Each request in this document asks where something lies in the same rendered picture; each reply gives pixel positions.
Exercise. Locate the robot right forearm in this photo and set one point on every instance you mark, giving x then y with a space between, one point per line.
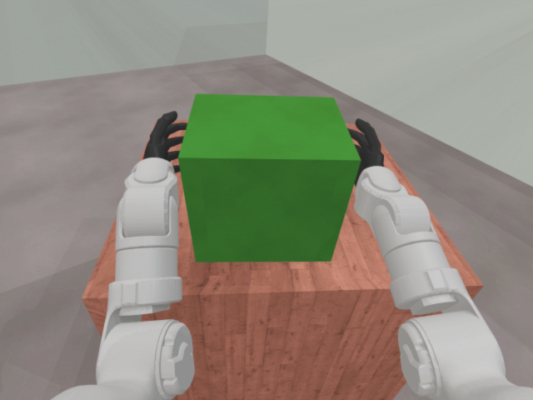
421 278

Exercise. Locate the pedestal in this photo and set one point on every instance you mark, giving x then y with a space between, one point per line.
287 330

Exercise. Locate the robot right upper arm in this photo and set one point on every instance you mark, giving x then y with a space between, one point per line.
452 356

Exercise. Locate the robot left forearm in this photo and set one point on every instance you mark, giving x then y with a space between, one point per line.
146 278

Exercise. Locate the robot right hand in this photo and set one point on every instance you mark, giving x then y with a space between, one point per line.
370 146

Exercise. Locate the robot left hand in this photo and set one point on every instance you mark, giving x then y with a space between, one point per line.
159 143

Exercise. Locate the robot left upper arm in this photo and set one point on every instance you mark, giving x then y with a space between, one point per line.
151 360

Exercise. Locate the carton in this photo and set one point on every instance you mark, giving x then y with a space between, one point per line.
266 178

